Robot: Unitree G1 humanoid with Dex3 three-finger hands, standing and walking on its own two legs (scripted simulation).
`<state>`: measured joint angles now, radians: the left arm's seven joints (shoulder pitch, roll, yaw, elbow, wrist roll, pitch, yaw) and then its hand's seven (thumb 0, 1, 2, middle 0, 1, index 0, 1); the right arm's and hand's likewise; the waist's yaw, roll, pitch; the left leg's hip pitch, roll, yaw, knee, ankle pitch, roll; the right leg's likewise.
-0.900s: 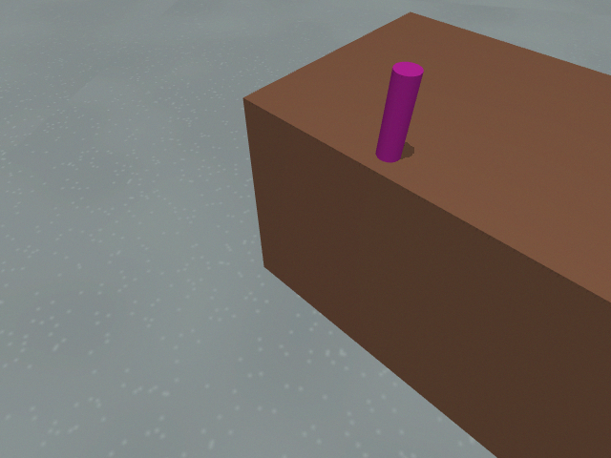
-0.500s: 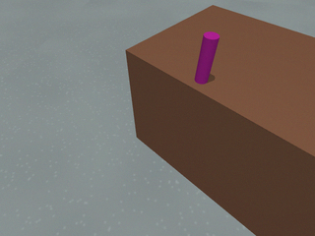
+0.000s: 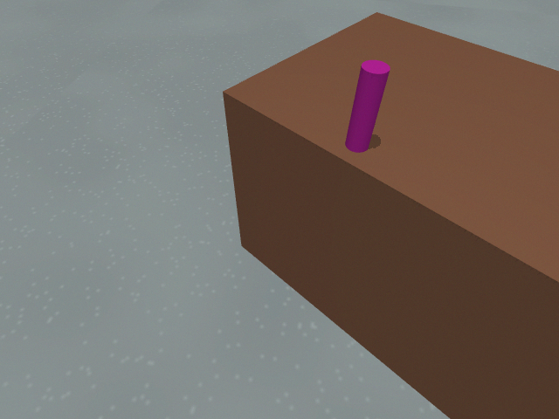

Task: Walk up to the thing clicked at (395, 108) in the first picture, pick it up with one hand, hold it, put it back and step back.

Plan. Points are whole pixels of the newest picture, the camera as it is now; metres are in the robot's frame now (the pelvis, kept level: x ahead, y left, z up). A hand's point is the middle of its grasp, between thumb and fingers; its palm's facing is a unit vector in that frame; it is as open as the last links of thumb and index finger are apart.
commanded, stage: stand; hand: left
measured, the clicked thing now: (365, 109) +0.68 -0.17 +0.06
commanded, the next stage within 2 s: walk up in 0.22 s
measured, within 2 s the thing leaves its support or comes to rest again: neither
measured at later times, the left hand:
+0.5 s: hand out of the picture +0.13 +0.23 -0.15, palm faces -0.22 -0.89 -0.40, open 7.4 cm
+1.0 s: hand (182, 298) +0.37 +0.20 -0.18, palm faces -0.45 -0.77 -0.46, open 7.4 cm
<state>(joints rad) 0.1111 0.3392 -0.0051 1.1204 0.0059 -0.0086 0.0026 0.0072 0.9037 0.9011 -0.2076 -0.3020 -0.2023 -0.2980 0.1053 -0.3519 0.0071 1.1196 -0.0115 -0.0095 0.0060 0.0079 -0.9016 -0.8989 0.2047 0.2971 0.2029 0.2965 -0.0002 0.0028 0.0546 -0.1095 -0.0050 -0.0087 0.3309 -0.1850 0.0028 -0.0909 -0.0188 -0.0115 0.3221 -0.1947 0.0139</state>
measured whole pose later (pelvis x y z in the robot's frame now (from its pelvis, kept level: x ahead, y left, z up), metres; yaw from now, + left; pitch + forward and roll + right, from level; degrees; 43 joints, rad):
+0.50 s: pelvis +0.03 -0.04 -0.02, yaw -13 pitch -3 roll +2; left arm 0.29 0.41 0.08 0.95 0.03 0.01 -0.09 0.01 0.90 0.90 -0.21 -0.30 -0.20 -0.30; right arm 0.20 -0.45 -0.09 0.91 -0.05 -0.02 0.04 0.01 -0.90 -0.90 0.21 0.30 0.21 0.30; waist 0.00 0.03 0.09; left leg -0.08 0.10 0.19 0.56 -0.41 0.00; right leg -0.36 -0.10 -0.05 0.65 -0.30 -0.01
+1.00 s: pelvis +0.19 -0.03 -0.04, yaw -27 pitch -3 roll +0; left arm 0.32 0.44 0.04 0.80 0.00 -0.02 0.04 0.01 0.90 0.90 -0.21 -0.30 -0.20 -0.30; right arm 0.22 -0.40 -0.08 0.76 -0.03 -0.01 0.04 0.01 -0.90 -0.90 0.20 0.30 0.20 0.30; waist 0.00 0.00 0.15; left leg -0.44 0.07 0.03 0.78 -0.29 -0.01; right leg -0.42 0.02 0.14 1.12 -0.53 -0.02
